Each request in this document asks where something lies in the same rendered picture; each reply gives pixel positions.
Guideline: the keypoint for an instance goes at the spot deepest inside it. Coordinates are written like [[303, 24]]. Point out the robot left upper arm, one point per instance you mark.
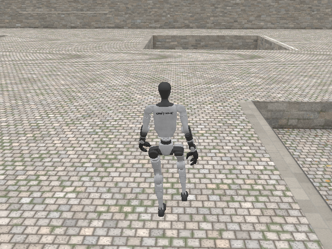
[[146, 118]]

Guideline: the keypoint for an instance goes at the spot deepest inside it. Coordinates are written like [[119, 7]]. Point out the robot torso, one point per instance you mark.
[[165, 126]]

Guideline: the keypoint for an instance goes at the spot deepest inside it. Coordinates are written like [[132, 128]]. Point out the robot left forearm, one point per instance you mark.
[[142, 136]]

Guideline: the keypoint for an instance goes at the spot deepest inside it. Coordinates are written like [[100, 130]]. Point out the robot right upper arm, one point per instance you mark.
[[183, 117]]

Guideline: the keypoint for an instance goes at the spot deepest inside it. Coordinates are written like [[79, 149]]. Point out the robot right forearm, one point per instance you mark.
[[190, 140]]

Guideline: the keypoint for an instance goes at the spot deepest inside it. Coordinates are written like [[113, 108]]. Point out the robot left shin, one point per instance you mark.
[[159, 193]]

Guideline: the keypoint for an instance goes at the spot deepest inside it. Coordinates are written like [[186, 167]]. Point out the robot left hand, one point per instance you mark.
[[147, 144]]

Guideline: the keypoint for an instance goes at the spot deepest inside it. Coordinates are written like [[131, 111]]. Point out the robot right hand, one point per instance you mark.
[[195, 157]]

